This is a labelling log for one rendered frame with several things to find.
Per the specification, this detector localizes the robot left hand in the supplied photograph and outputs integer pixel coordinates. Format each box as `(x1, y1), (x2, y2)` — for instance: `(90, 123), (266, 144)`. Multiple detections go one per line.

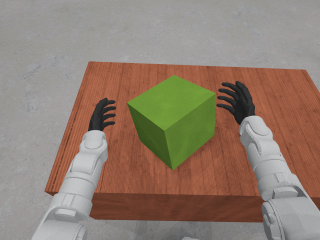
(88, 97), (116, 132)

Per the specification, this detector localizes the robot left forearm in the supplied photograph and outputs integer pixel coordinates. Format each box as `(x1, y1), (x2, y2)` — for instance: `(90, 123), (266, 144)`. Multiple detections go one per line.
(30, 130), (108, 240)

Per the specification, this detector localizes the pedestal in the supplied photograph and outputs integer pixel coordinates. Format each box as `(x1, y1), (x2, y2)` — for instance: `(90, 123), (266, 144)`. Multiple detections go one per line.
(44, 61), (320, 223)

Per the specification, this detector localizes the robot right upper arm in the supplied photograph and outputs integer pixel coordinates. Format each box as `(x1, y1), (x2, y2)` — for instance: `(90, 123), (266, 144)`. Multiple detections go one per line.
(261, 196), (320, 240)

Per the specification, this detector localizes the carton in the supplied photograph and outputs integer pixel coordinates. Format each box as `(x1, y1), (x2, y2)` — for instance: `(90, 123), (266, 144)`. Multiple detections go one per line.
(127, 75), (216, 170)

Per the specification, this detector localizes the robot right forearm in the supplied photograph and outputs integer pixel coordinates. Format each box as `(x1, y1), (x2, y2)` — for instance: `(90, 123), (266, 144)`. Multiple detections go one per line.
(238, 115), (320, 216)

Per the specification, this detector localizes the robot left upper arm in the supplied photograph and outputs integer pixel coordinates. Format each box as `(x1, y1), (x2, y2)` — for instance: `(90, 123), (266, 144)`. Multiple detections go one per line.
(33, 219), (88, 240)

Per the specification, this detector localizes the robot right hand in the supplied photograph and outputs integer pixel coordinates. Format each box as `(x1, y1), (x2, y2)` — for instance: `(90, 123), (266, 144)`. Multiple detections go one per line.
(216, 81), (255, 125)

